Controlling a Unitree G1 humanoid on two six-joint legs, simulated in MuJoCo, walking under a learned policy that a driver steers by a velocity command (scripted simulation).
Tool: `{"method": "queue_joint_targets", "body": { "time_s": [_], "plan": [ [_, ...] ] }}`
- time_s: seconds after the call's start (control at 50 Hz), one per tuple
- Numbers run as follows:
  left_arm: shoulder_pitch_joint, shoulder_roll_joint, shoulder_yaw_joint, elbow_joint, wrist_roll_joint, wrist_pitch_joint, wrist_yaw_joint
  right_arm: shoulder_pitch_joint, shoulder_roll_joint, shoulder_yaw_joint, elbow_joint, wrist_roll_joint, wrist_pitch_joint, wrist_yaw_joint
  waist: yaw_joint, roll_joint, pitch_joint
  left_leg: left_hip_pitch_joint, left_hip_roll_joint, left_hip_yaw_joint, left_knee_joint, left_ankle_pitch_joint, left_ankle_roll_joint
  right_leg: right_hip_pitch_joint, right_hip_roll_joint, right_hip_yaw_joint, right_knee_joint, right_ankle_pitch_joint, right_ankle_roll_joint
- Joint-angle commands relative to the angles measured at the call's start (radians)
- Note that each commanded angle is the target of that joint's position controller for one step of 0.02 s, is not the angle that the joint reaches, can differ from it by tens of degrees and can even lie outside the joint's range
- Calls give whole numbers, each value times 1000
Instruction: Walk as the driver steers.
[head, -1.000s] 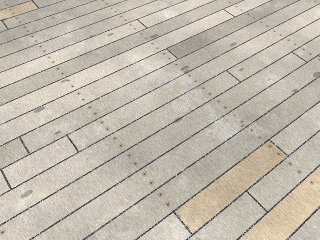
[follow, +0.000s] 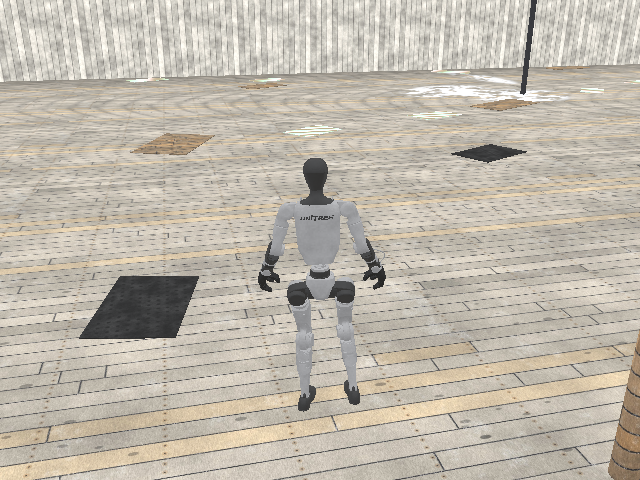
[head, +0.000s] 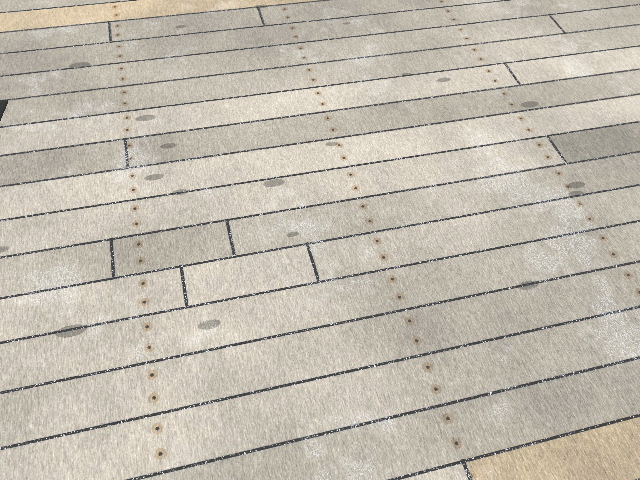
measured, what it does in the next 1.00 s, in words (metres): walks ahead: right foot, then left foot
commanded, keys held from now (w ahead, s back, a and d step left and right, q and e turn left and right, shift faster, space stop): no key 0.28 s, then w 0.72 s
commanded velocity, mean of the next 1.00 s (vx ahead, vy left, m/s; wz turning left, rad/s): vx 0.25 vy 0.00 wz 0.12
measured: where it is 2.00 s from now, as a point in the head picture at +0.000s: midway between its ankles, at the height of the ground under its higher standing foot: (314, 344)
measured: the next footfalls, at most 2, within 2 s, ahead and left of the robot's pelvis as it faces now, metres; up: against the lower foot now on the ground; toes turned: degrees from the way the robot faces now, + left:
right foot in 0.12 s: +0.06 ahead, -0.15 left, +0.00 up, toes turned +8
left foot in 0.44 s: +0.01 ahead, +0.10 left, +0.00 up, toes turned +3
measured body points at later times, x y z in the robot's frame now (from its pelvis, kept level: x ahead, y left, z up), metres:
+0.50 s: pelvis +0.02 -0.02 -0.01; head +0.04 -0.01 +0.44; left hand +0.11 +0.26 -0.13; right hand +0.16 -0.28 -0.11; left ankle -0.03 +0.10 -0.74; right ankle +0.02 -0.15 -0.74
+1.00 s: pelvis +0.24 -0.07 -0.01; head +0.27 -0.08 +0.44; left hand +0.34 +0.22 -0.11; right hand +0.34 -0.34 -0.13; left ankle +0.14 +0.08 -0.66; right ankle +0.29 -0.14 -0.74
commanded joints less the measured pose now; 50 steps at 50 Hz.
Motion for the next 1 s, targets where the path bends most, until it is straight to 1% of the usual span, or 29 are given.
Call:
{"method": "queue_joint_targets", "body": {
  "time_s": [0.02,0.1,0.12,0.14,0.16,0.18,0.2,0.24,0.28,0.32,0.38,0.44,0.46,0.48,0.5,0.52,0.54,0.58,0.66,0.74,0.8,0.84,0.86,0.88,0.9,0.92,0.94,0.96,1.0],
  "plan": [
    [-17,94,19,-69,-4,-31,-11,-32,-169,-48,-74,-2,-4,1,-10,159,-128,132,265,-308,-86,219,163,2,3,-12,-66,-16,-12],
    [50,80,14,-52,0,-47,-33,-63,-139,-31,-73,12,7,0,33,146,-143,106,224,-308,-12,301,113,184,-2,-51,-352,166,-56],
    [55,99,15,-54,12,-48,-33,-33,-117,-24,-65,10,5,-1,29,106,-142,61,188,-282,14,189,66,265,-58,-6,-422,293,-83],
    [44,152,18,-74,30,-46,-28,19,-72,-8,-59,-13,-1,1,-11,-73,-162,-13,91,-164,165,-71,5,343,-230,170,-459,454,-149],
    [20,179,17,-64,50,-40,-27,42,-92,-17,-70,-3,-7,1,-48,-228,-106,-135,-30,-29,279,-394,-53,300,-358,315,-452,593,-315],
    [13,141,9,-72,42,-43,-27,29,-159,-36,-59,-15,-11,-5,-9,-190,-104,-147,19,-12,456,-453,-101,249,-406,364,-471,518,-395],
    [4,126,3,-72,30,-44,-24,11,-188,-51,-48,-4,-10,-6,-1,-143,-88,-164,30,-14,552,-407,-118,246,-359,311,-468,452,-374],
    [-26,104,-9,-67,6,-43,-20,16,-141,-46,-24,-6,6,-11,-3,-117,-69,-189,43,-22,593,-329,-151,259,-286,215,-449,385,-315],
    [-19,85,-20,-50,7,-36,-19,17,-80,-26,-15,-2,10,-5,-1,-126,-66,-151,56,22,499,-291,-165,265,-230,135,-437,426,-298],
    [14,85,-23,-32,9,-23,-18,-13,-27,0,-17,-3,2,2,29,-160,-95,-79,94,113,297,-248,-163,283,-185,100,-470,181,-278],
    [80,166,-5,-18,-2,-1,-15,-37,-62,-6,-13,14,-18,9,66,-191,-52,-8,66,195,101,-231,-128,243,-205,167,-508,-101,-295],
    [79,136,-18,-17,-15,-11,-18,56,-69,-8,37,8,-46,8,12,-128,-44,221,82,183,-104,-73,-42,103,-183,150,-477,-152,-248],
    [36,80,-37,-32,-3,-26,-24,139,-86,-12,54,6,-54,2,-30,-73,-75,350,169,81,-114,-92,-3,-4,-144,95,-363,-120,-203],
    [-19,9,-54,-75,1,-49,-28,219,-177,-38,85,-8,-60,7,-44,169,-87,371,288,-144,-163,-312,84,-128,5,-118,-134,-91,-125],
    [-86,62,-44,-105,-9,-69,-28,232,-195,-44,79,-9,-71,17,-88,225,-2,335,424,-360,-283,-378,182,-248,-6,-129,-11,-175,-106],
    [-105,107,-25,-115,-26,-81,-32,233,-158,-33,86,-16,-85,14,-84,195,69,331,463,-407,-316,-375,218,-350,-51,-84,126,-201,-114],
    [-62,113,-19,-96,-34,-89,-39,224,-130,-23,85,-13,-97,11,-61,171,79,362,441,-367,-315,-359,207,-401,-75,-69,199,-176,-129],
    [-53,97,-20,-86,-25,-99,-55,219,-107,-16,85,0,-104,10,-54,127,77,432,401,-260,-322,-221,166,-478,-115,-71,207,-50,-147],
    [-107,29,-47,-103,-7,-105,-88,205,-110,-15,80,2,-97,14,-57,121,41,294,306,-35,-338,41,132,-273,-90,-145,-5,155,-103],
    [-144,52,-49,-129,-16,-98,-97,239,-155,-29,93,13,-100,17,-55,134,61,181,332,7,-354,63,119,-88,-59,-154,-150,273,-101],
    [-83,100,-33,-123,-18,-94,-89,226,-171,-36,103,16,-97,16,5,136,45,217,359,29,-284,236,86,8,-42,-154,-207,263,-144],
    [141,158,3,-59,-15,-87,-69,232,-145,-26,106,8,-90,12,120,102,-106,168,286,115,20,522,36,310,-2,-186,-221,236,-191],
    [312,217,20,-30,-9,-81,-57,251,-89,-2,85,-16,-87,8,183,-14,-251,-10,230,151,338,307,-5,578,-165,8,-220,148,-245],
    [357,302,29,-15,10,-83,-67,367,33,30,56,8,-104,8,102,-339,-376,-306,43,124,691,-335,-63,769,-393,563,-435,-222,-392],
    [306,201,2,-24,-3,-91,-70,303,-79,6,73,35,-119,12,121,-233,-289,-411,83,22,814,-353,-53,685,-394,669,-554,-366,-370],
    [236,160,-11,-30,-5,-94,-67,212,-127,-9,51,51,-125,19,104,-167,-156,-471,137,56,829,-268,-33,574,-381,522,-547,-297,-336],
    [193,146,-16,-37,2,-93,-67,154,-118,-5,49,33,-130,17,86,-53,-95,-428,188,82,784,-190,-23,466,-330,377,-529,-76,-312],
    [152,139,-16,-40,14,-92,-68,147,-102,-6,43,17,-131,15,52,-54,-76,-416,213,92,743,-124,-27,379,-304,322,-555,-47,-325],
    [110,100,-26,-43,24,-103,-67,169,-81,-7,60,16,-115,19,13,-91,-67,-325,248,82,692,-62,-33,274,-257,231,-609,37,-330]
  ]
}}
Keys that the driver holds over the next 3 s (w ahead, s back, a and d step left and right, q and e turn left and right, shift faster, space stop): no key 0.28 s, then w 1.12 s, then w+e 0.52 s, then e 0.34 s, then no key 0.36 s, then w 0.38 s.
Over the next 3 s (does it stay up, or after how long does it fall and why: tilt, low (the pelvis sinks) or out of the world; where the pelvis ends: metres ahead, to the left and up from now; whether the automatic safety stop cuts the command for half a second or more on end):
stays up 1.04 -0.08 -0.01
